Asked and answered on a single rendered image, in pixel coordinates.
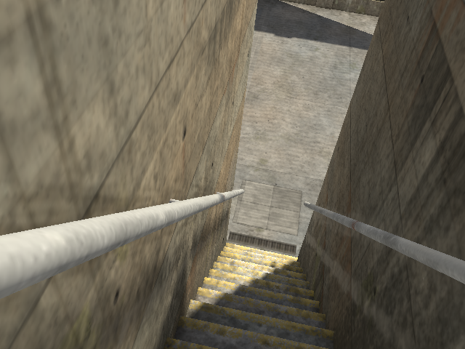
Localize stairs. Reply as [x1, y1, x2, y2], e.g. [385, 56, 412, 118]
[164, 243, 334, 349]

